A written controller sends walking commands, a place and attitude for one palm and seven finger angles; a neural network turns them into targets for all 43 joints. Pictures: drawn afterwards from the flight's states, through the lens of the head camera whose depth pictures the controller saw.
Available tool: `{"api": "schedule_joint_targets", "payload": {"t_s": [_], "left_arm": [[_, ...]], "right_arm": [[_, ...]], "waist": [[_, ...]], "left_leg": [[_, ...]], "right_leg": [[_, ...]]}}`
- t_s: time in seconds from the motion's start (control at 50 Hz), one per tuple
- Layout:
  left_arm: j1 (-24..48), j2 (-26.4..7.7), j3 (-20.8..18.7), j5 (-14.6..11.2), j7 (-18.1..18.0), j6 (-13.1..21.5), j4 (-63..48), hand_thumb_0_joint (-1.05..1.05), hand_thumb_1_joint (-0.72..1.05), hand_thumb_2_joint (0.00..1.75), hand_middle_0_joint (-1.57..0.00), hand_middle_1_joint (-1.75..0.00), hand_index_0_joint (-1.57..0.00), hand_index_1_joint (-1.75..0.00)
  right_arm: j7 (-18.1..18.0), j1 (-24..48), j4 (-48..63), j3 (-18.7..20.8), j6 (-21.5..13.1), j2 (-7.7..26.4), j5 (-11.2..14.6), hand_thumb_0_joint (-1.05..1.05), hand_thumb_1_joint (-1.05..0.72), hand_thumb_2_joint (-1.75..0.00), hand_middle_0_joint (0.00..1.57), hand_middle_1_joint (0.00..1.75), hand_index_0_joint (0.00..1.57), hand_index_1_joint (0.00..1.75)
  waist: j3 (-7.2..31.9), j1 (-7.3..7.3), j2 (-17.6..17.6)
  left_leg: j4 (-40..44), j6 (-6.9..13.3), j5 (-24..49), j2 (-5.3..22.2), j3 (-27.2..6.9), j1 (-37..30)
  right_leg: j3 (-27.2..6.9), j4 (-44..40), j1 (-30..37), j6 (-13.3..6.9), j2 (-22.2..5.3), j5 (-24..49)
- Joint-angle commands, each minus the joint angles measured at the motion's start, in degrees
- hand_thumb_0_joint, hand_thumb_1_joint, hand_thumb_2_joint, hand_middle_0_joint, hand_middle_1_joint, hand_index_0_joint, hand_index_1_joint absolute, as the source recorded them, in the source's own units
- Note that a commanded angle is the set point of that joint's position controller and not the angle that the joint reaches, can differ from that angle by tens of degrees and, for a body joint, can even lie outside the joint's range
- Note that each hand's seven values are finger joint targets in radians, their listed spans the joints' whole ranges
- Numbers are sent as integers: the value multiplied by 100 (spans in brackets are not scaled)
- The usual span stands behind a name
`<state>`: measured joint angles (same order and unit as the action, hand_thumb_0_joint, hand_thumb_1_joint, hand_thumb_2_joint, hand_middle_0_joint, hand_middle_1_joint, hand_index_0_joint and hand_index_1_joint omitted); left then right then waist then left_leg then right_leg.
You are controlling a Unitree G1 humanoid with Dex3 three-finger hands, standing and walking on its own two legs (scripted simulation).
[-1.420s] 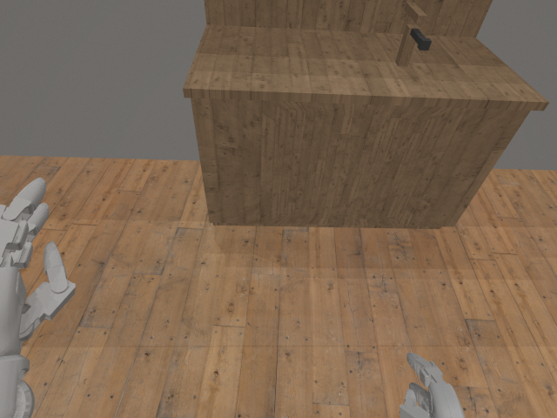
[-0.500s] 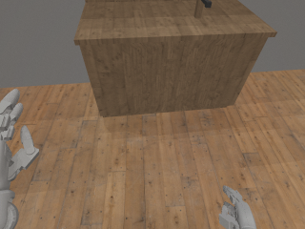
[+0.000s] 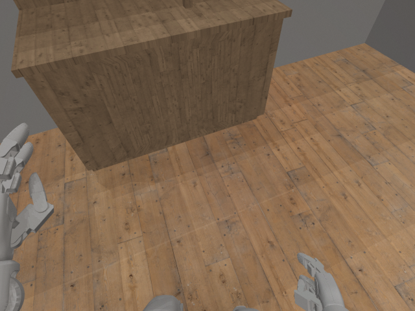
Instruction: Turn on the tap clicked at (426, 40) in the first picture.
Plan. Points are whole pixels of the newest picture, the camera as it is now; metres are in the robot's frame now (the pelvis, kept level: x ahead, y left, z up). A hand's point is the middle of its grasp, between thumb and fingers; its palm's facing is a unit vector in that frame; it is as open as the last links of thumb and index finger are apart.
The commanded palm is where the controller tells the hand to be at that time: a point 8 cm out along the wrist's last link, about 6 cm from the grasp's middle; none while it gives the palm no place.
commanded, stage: walk to a spot facing it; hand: left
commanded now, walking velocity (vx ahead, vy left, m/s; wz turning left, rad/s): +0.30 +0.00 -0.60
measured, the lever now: out of the picture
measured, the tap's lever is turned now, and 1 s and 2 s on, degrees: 0 0 0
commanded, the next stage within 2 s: turn to face it in 1.78 s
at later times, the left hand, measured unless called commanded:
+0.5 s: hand (131, 141) +0.33 +0.14 +0.19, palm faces +0.11 -0.90 -0.42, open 7.4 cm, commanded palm +0.28 +0.19 +0.19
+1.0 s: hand (192, 82) +0.47 +0.06 +0.19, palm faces +0.12 -0.93 -0.34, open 7.4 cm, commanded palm +0.43 +0.09 +0.19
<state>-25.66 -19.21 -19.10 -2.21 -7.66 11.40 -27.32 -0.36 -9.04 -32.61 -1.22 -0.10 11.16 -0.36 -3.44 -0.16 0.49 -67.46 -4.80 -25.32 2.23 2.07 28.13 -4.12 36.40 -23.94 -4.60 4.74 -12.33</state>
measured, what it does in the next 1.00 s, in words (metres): walks ahead, turning right: left foot, then right foot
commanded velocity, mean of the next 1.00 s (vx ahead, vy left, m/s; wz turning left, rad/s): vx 0.36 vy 0.00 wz -0.26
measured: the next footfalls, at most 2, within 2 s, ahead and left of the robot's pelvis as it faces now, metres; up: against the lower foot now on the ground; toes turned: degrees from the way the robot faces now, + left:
left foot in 0.20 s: +0.03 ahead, +0.14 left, +0.00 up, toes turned -3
right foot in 0.58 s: +0.10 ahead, -0.20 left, +0.00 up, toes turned -31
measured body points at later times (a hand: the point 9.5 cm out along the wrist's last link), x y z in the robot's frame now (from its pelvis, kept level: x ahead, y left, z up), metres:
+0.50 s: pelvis +0.04 -0.02 +0.01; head +0.04 -0.01 +0.46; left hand +0.32 +0.19 +0.21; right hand +0.09 -0.25 -0.09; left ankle -0.01 +0.15 -0.72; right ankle +0.06 -0.17 -0.68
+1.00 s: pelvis +0.17 -0.09 +0.00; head +0.15 -0.07 +0.45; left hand +0.46 +0.11 +0.21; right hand +0.20 -0.38 -0.08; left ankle +0.27 +0.01 -0.72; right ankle +0.08 -0.16 -0.68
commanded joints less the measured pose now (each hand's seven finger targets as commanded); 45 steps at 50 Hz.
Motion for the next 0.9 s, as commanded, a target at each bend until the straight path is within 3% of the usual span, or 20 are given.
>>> {"api": "schedule_joint_targets", "payload": {"t_s": [0.0,0.08,0.14,0.16,0.18,0.2,0.22,0.28,0.44,0.5,0.52,0.56,0.58,0.6,0.62,0.7,0.76,0.84,0.86,0.88], "left_arm": [[-212,-1393,-1108,-70,-145,591,-1278,0,90,90,-20,-30,-20,-30],[-147,-1247,-878,-13,-145,603,-1165,0,90,90,-20,-30,-20,-30],[131,-1059,-643,8,-98,576,-957,0,90,90,-20,-30,-20,-30],[282,-940,-515,-20,-43,608,-952,0,90,90,-20,-30,-20,-30],[672,-947,-532,27,-25,665,-1240,0,90,90,-20,-30,-20,-30],[993,-1077,-622,213,-27,751,-1303,0,90,90,-20,-30,-20,-30],[1005,-1369,-886,267,-46,770,-1099,0,90,90,-20,-30,-20,-30],[948,-883,-353,326,-44,673,-1029,0,90,90,-20,-30,-20,-30],[1032,-1207,-659,351,-51,584,-913,0,90,90,-20,-30,-20,-30],[691,-1321,-841,263,-49,529,-975,0,90,90,-20,-30,-20,-30],[619,-1373,-864,279,-64,474,-1108,0,90,90,-20,-30,-20,-30],[70,-1628,-1245,238,-145,481,-1071,0,90,90,-20,-30,-20,-30],[181,-1904,-1573,124,-211,573,-1589,0,90,90,-20,-30,-20,-30],[-165,-1798,-1592,98,-171,583,-1426,0,90,90,-20,-30,-20,-30],[-454,-1811,-1616,77,-152,588,-1601,0,90,90,-20,-30,-20,-30],[-430,-1742,-1730,46,-185,692,-2297,0,90,90,-20,-30,-20,-30],[-469,-1512,-1541,17,-256,583,-2054,0,90,90,-20,-30,-20,-30],[-48,-1142,-1102,47,-308,497,-1121,0,90,90,-20,-30,-20,-30],[105,-968,-868,52,-265,478,-977,0,90,90,-20,-30,-20,-30],[352,-943,-834,63,-255,519,-998,0,90,90,-20,-30,-20,-30]], "right_arm": [[-42,379,830,303,-143,609,-24,0,-90,-90,20,30,20,30],[-50,408,833,249,-283,594,28,0,-90,-90,20,30,20,30],[-110,57,765,237,-395,662,68,0,-90,-90,20,30,20,30],[-185,76,797,252,-431,729,61,0,-90,-90,20,30,20,30],[-218,85,811,322,-451,896,-19,0,-90,-90,20,30,20,30],[-233,196,865,354,-473,771,15,0,-90,-90,20,30,20,30],[-224,253,757,360,-521,722,42,0,-90,-90,20,30,20,30],[-153,195,682,382,-633,760,55,0,-90,-90,20,30,20,30],[-214,-8,623,400,-755,744,-63,0,-90,-90,20,30,20,30],[-179,24,620,385,-766,675,0,0,-90,-90,20,30,20,30],[-125,2,620,391,-757,639,61,0,-90,-90,20,30,20,30],[-98,81,734,385,-676,461,73,0,-90,-90,20,30,20,30],[-93,362,785,326,-625,544,37,0,-90,-90,20,30,20,30],[-64,255,651,366,-597,599,53,0,-90,-90,20,30,20,30],[-29,256,621,332,-500,598,71,0,-90,-90,20,30,20,30],[-103,399,582,333,-269,613,61,0,-90,-90,20,30,20,30],[-224,367,575,361,-334,565,43,0,-90,-90,20,30,20,30],[-435,39,522,410,-430,640,-1,0,-90,-90,20,30,20,30],[-503,-59,573,471,-452,754,24,0,-90,-90,20,30,20,30],[-536,-40,620,498,-460,870,28,0,-90,-90,20,30,20,30]], "waist": [[1452,-130,515],[1396,-209,743],[1366,18,379],[1179,65,-356],[1073,81,-1551],[665,-1,-1473],[557,-27,-1273],[-155,46,-1295],[-4,87,-1724],[816,-54,-1472],[1195,-122,-837],[1938,-83,1427],[1681,-104,1005],[1733,-71,368],[1527,-51,451],[1216,138,434],[1136,57,617],[933,141,57],[804,213,-463],[619,229,-1435]], "left_leg": [[998,54,-54,-9,-112,335],[2725,218,-500,-215,242,-644],[4624,559,-19,-37,243,-2692],[5122,777,-46,672,-350,-3510],[5649,1241,-908,2094,-2096,-3859],[5855,1662,-1144,2667,-2402,-3092],[5866,1627,-1243,2593,-2060,-2543],[5668,1384,-984,2174,-829,-1515],[4966,974,2255,1813,823,-1746],[2992,814,3299,1520,1295,-1710],[1811,732,3141,1318,1254,-1101],[-1102,489,-763,204,585,1453],[-1551,449,-843,467,-130,1713],[-1406,443,-602,728,-421,1450],[-1369,374,-230,755,-400,1549],[386,277,103,994,-263,604],[2022,399,399,734,222,-445],[3587,422,1025,257,864,-1846],[4015,544,635,449,460,-2142],[4764,909,-193,1151,-842,-2341]], "right_leg": [[-2266,-1977,1322,-538,-1353,-616],[-2428,-2287,671,-598,-1158,-1623],[-1926,-1581,-674,-111,-587,-1824],[-1343,-594,-1525,152,-185,-1612],[-439,1408,-2545,451,237,-1680],[132,2714,-2654,596,-204,-1373],[267,3562,-2479,595,-410,-1153],[484,4098,-2374,611,-789,-830],[1652,798,-421,624,-633,-573],[2094,-414,1314,473,-112,-216],[1696,-647,2304,296,-287,-85],[-2326,-1099,3892,-893,-2465,1888],[-2670,-1339,3509,-1053,-2852,1919],[-2438,-1488,2926,-995,-2713,380],[-2215,-1614,2672,-976,-2634,-299],[-661,-1885,1175,-758,-2321,-240],[-283,-1795,782,-645,-2133,-547],[277,-1170,394,-178,-1518,-1540],[473,-494,156,-6,-1332,-1570],[719,651,-409,252,-809,-1570]]}}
